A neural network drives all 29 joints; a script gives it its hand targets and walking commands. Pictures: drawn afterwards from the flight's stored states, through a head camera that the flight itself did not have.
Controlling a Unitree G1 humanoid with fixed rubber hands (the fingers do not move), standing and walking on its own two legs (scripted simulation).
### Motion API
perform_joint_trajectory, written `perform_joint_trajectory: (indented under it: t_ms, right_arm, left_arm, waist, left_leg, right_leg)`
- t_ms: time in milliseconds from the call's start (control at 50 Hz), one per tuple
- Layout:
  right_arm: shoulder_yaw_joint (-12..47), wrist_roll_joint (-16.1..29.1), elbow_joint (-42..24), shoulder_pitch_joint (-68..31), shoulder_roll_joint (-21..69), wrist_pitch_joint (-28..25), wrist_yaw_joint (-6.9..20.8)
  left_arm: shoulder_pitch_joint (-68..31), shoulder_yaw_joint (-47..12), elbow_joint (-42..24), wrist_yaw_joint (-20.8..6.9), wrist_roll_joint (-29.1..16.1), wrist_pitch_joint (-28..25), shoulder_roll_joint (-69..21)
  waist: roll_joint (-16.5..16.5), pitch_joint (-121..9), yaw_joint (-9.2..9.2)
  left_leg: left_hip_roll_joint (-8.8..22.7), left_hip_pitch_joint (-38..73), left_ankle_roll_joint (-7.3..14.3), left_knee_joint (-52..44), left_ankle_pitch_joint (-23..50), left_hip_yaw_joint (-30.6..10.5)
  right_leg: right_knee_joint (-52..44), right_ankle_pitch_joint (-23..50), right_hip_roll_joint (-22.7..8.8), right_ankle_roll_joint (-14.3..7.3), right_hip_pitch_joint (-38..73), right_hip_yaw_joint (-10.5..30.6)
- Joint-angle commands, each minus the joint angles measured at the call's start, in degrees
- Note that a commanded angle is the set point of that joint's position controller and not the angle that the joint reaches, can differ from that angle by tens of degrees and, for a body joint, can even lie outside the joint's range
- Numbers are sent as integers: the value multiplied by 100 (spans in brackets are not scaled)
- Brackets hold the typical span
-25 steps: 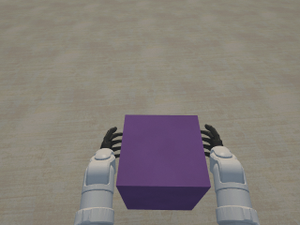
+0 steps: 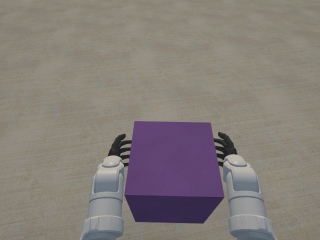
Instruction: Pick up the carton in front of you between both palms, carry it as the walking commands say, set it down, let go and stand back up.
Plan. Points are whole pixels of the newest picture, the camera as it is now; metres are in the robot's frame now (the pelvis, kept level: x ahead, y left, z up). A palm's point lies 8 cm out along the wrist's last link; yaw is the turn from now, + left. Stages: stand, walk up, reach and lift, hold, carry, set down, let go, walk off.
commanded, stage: hold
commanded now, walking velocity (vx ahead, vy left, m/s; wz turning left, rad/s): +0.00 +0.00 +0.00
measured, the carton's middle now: (170, 175) +0.30 +0.00 -0.04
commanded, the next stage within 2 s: set down in 0.10 s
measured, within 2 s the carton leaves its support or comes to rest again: neither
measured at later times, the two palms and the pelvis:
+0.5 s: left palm (116, 157) +0.33 +0.16 +0.00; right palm (218, 157) +0.33 -0.14 +0.01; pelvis -0.02 +0.02 -0.02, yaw -1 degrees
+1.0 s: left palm (125, 177) +0.38 +0.17 -0.21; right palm (202, 177) +0.38 -0.13 -0.20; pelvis -0.03 +0.01 -0.14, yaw -1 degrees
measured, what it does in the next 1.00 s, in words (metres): lowers itself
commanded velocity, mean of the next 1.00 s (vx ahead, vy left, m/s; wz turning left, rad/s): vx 0.00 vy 0.00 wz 0.00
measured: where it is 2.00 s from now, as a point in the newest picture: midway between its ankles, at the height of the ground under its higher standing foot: outside the picture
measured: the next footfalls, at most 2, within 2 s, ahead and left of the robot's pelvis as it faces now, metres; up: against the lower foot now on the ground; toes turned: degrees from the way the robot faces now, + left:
none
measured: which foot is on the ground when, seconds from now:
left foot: down 0.00-1.00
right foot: down 0.00-1.00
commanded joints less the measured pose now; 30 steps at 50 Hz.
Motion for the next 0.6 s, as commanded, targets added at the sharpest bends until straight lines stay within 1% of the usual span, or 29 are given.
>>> perform_joint_trajectory:
  t_ms: [0, 100, 160, 200, 240, 280, 320, 360, 400, 420, 460, 520, 580]
  right_arm:
    - [2727, 1232, 82, -2507, 5083, -123, 1362]
    - [2569, 1163, 277, -2687, 5197, -160, 1429]
    - [2298, 1022, 559, -3184, 5128, -252, 1504]
    - [2002, 841, 909, -3615, 5071, -364, 1564]
    - [1563, 575, 1315, -4101, 4988, -516, 1589]
    - [1086, 283, 1722, -4496, 4857, -647, 1538]
    - [566, -21, 2065, -4658, 4625, -771, 1423]
    - [73, -319, 2276, -4616, 4295, -886, 1260]
    - [-355, -588, 2393, -4440, 3913, -1022, 1093]
    - [-511, -684, 2433, -4315, 3730, -1112, 1023]
    - [-613, -740, 2399, -4086, 3491, -1371, 921]
    - [-379, -606, 2255, -3996, 3505, -1924, 881]
    - [177, -331, 2127, -4040, 3810, -2567, 885]
  left_arm:
    - [-2639, -2677, -212, -1292, -1291, -248, -5129]
    - [-2935, -2679, -90, -1414, -1337, -241, -5262]
    - [-3402, -2479, 232, -1454, -1289, -284, -5373]
    - [-3772, -2197, 619, -1473, -1167, -365, -5409]
    - [-4164, -1774, 1094, -1465, -943, -490, -5363]
    - [-4479, -1277, 1550, -1386, -642, -602, -5168]
    - [-4650, -736, 1914, -1266, -316, -732, -4839]
    - [-4633, -223, 2131, -1132, 8, -881, -4412]
    - [-4488, 230, 2243, -1019, 319, -1054, -3904]
    - [-4366, 405, 2287, -978, 446, -1163, -3655]
    - [-4151, 555, 2293, -934, 572, -1460, -3279]
    - [-4082, 309, 2237, -921, 489, -2037, -3225]
    - [-4119, -260, 2219, -941, 243, -2693, -3557]
  waist:
    - [23, -1171, 42]
    - [67, -1192, -20]
    - [134, -1084, -62]
    - [155, -985, -54]
    - [166, -841, -47]
    - [202, -672, -42]
    - [186, -533, -45]
    - [145, -450, -33]
    - [116, -470, -21]
    - [104, -526, -17]
    - [75, -741, -16]
    - [92, -1297, -25]
    - [117, -2078, -24]
  left_leg:
    - [-587, 867, 146, -166, -8, -744]
    - [-535, 952, 115, -204, -330, -759]
    - [-495, 857, 101, -209, -812, -790]
    - [-459, 710, 104, -187, -1234, -848]
    - [-421, 536, 110, -128, -1658, -940]
    - [-404, 326, 126, -48, -2005, -1011]
    - [-424, 112, 137, 99, -2138, -1035]
    - [-474, -104, 144, 293, -2029, -1007]
    - [-528, -412, 145, 519, -1749, -943]
    - [-551, -608, 144, 640, -1552, -899]
    - [-596, -1000, 146, 927, -1007, -784]
    - [-639, -1460, 143, 1400, -169, -735]
    - [-712, -1746, 143, 1917, 442, -780]
  right_leg:
    - [-611, 1, 317, -88, -679, 832]
    - [-611, -318, 340, -162, -834, 780]
    - [-527, -700, 367, -224, -973, 717]
    - [-402, -983, 376, -252, -1042, 688]
    - [-215, -1196, 377, -260, -1161, 670]
    - [-2, -1354, 397, -258, -1303, 650]
    - [190, -1415, 419, -249, -1500, 652]
    - [373, -1366, 447, -224, -1721, 656]
    - [567, -1217, 474, -184, -1940, 647]
    - [674, -1093, 491, -156, -2057, 635]
    - [895, -749, 528, -103, -2342, 602]
    - [1276, -201, 614, -38, -2837, 557]
    - [1712, 179, 712, 28, -3357, 529]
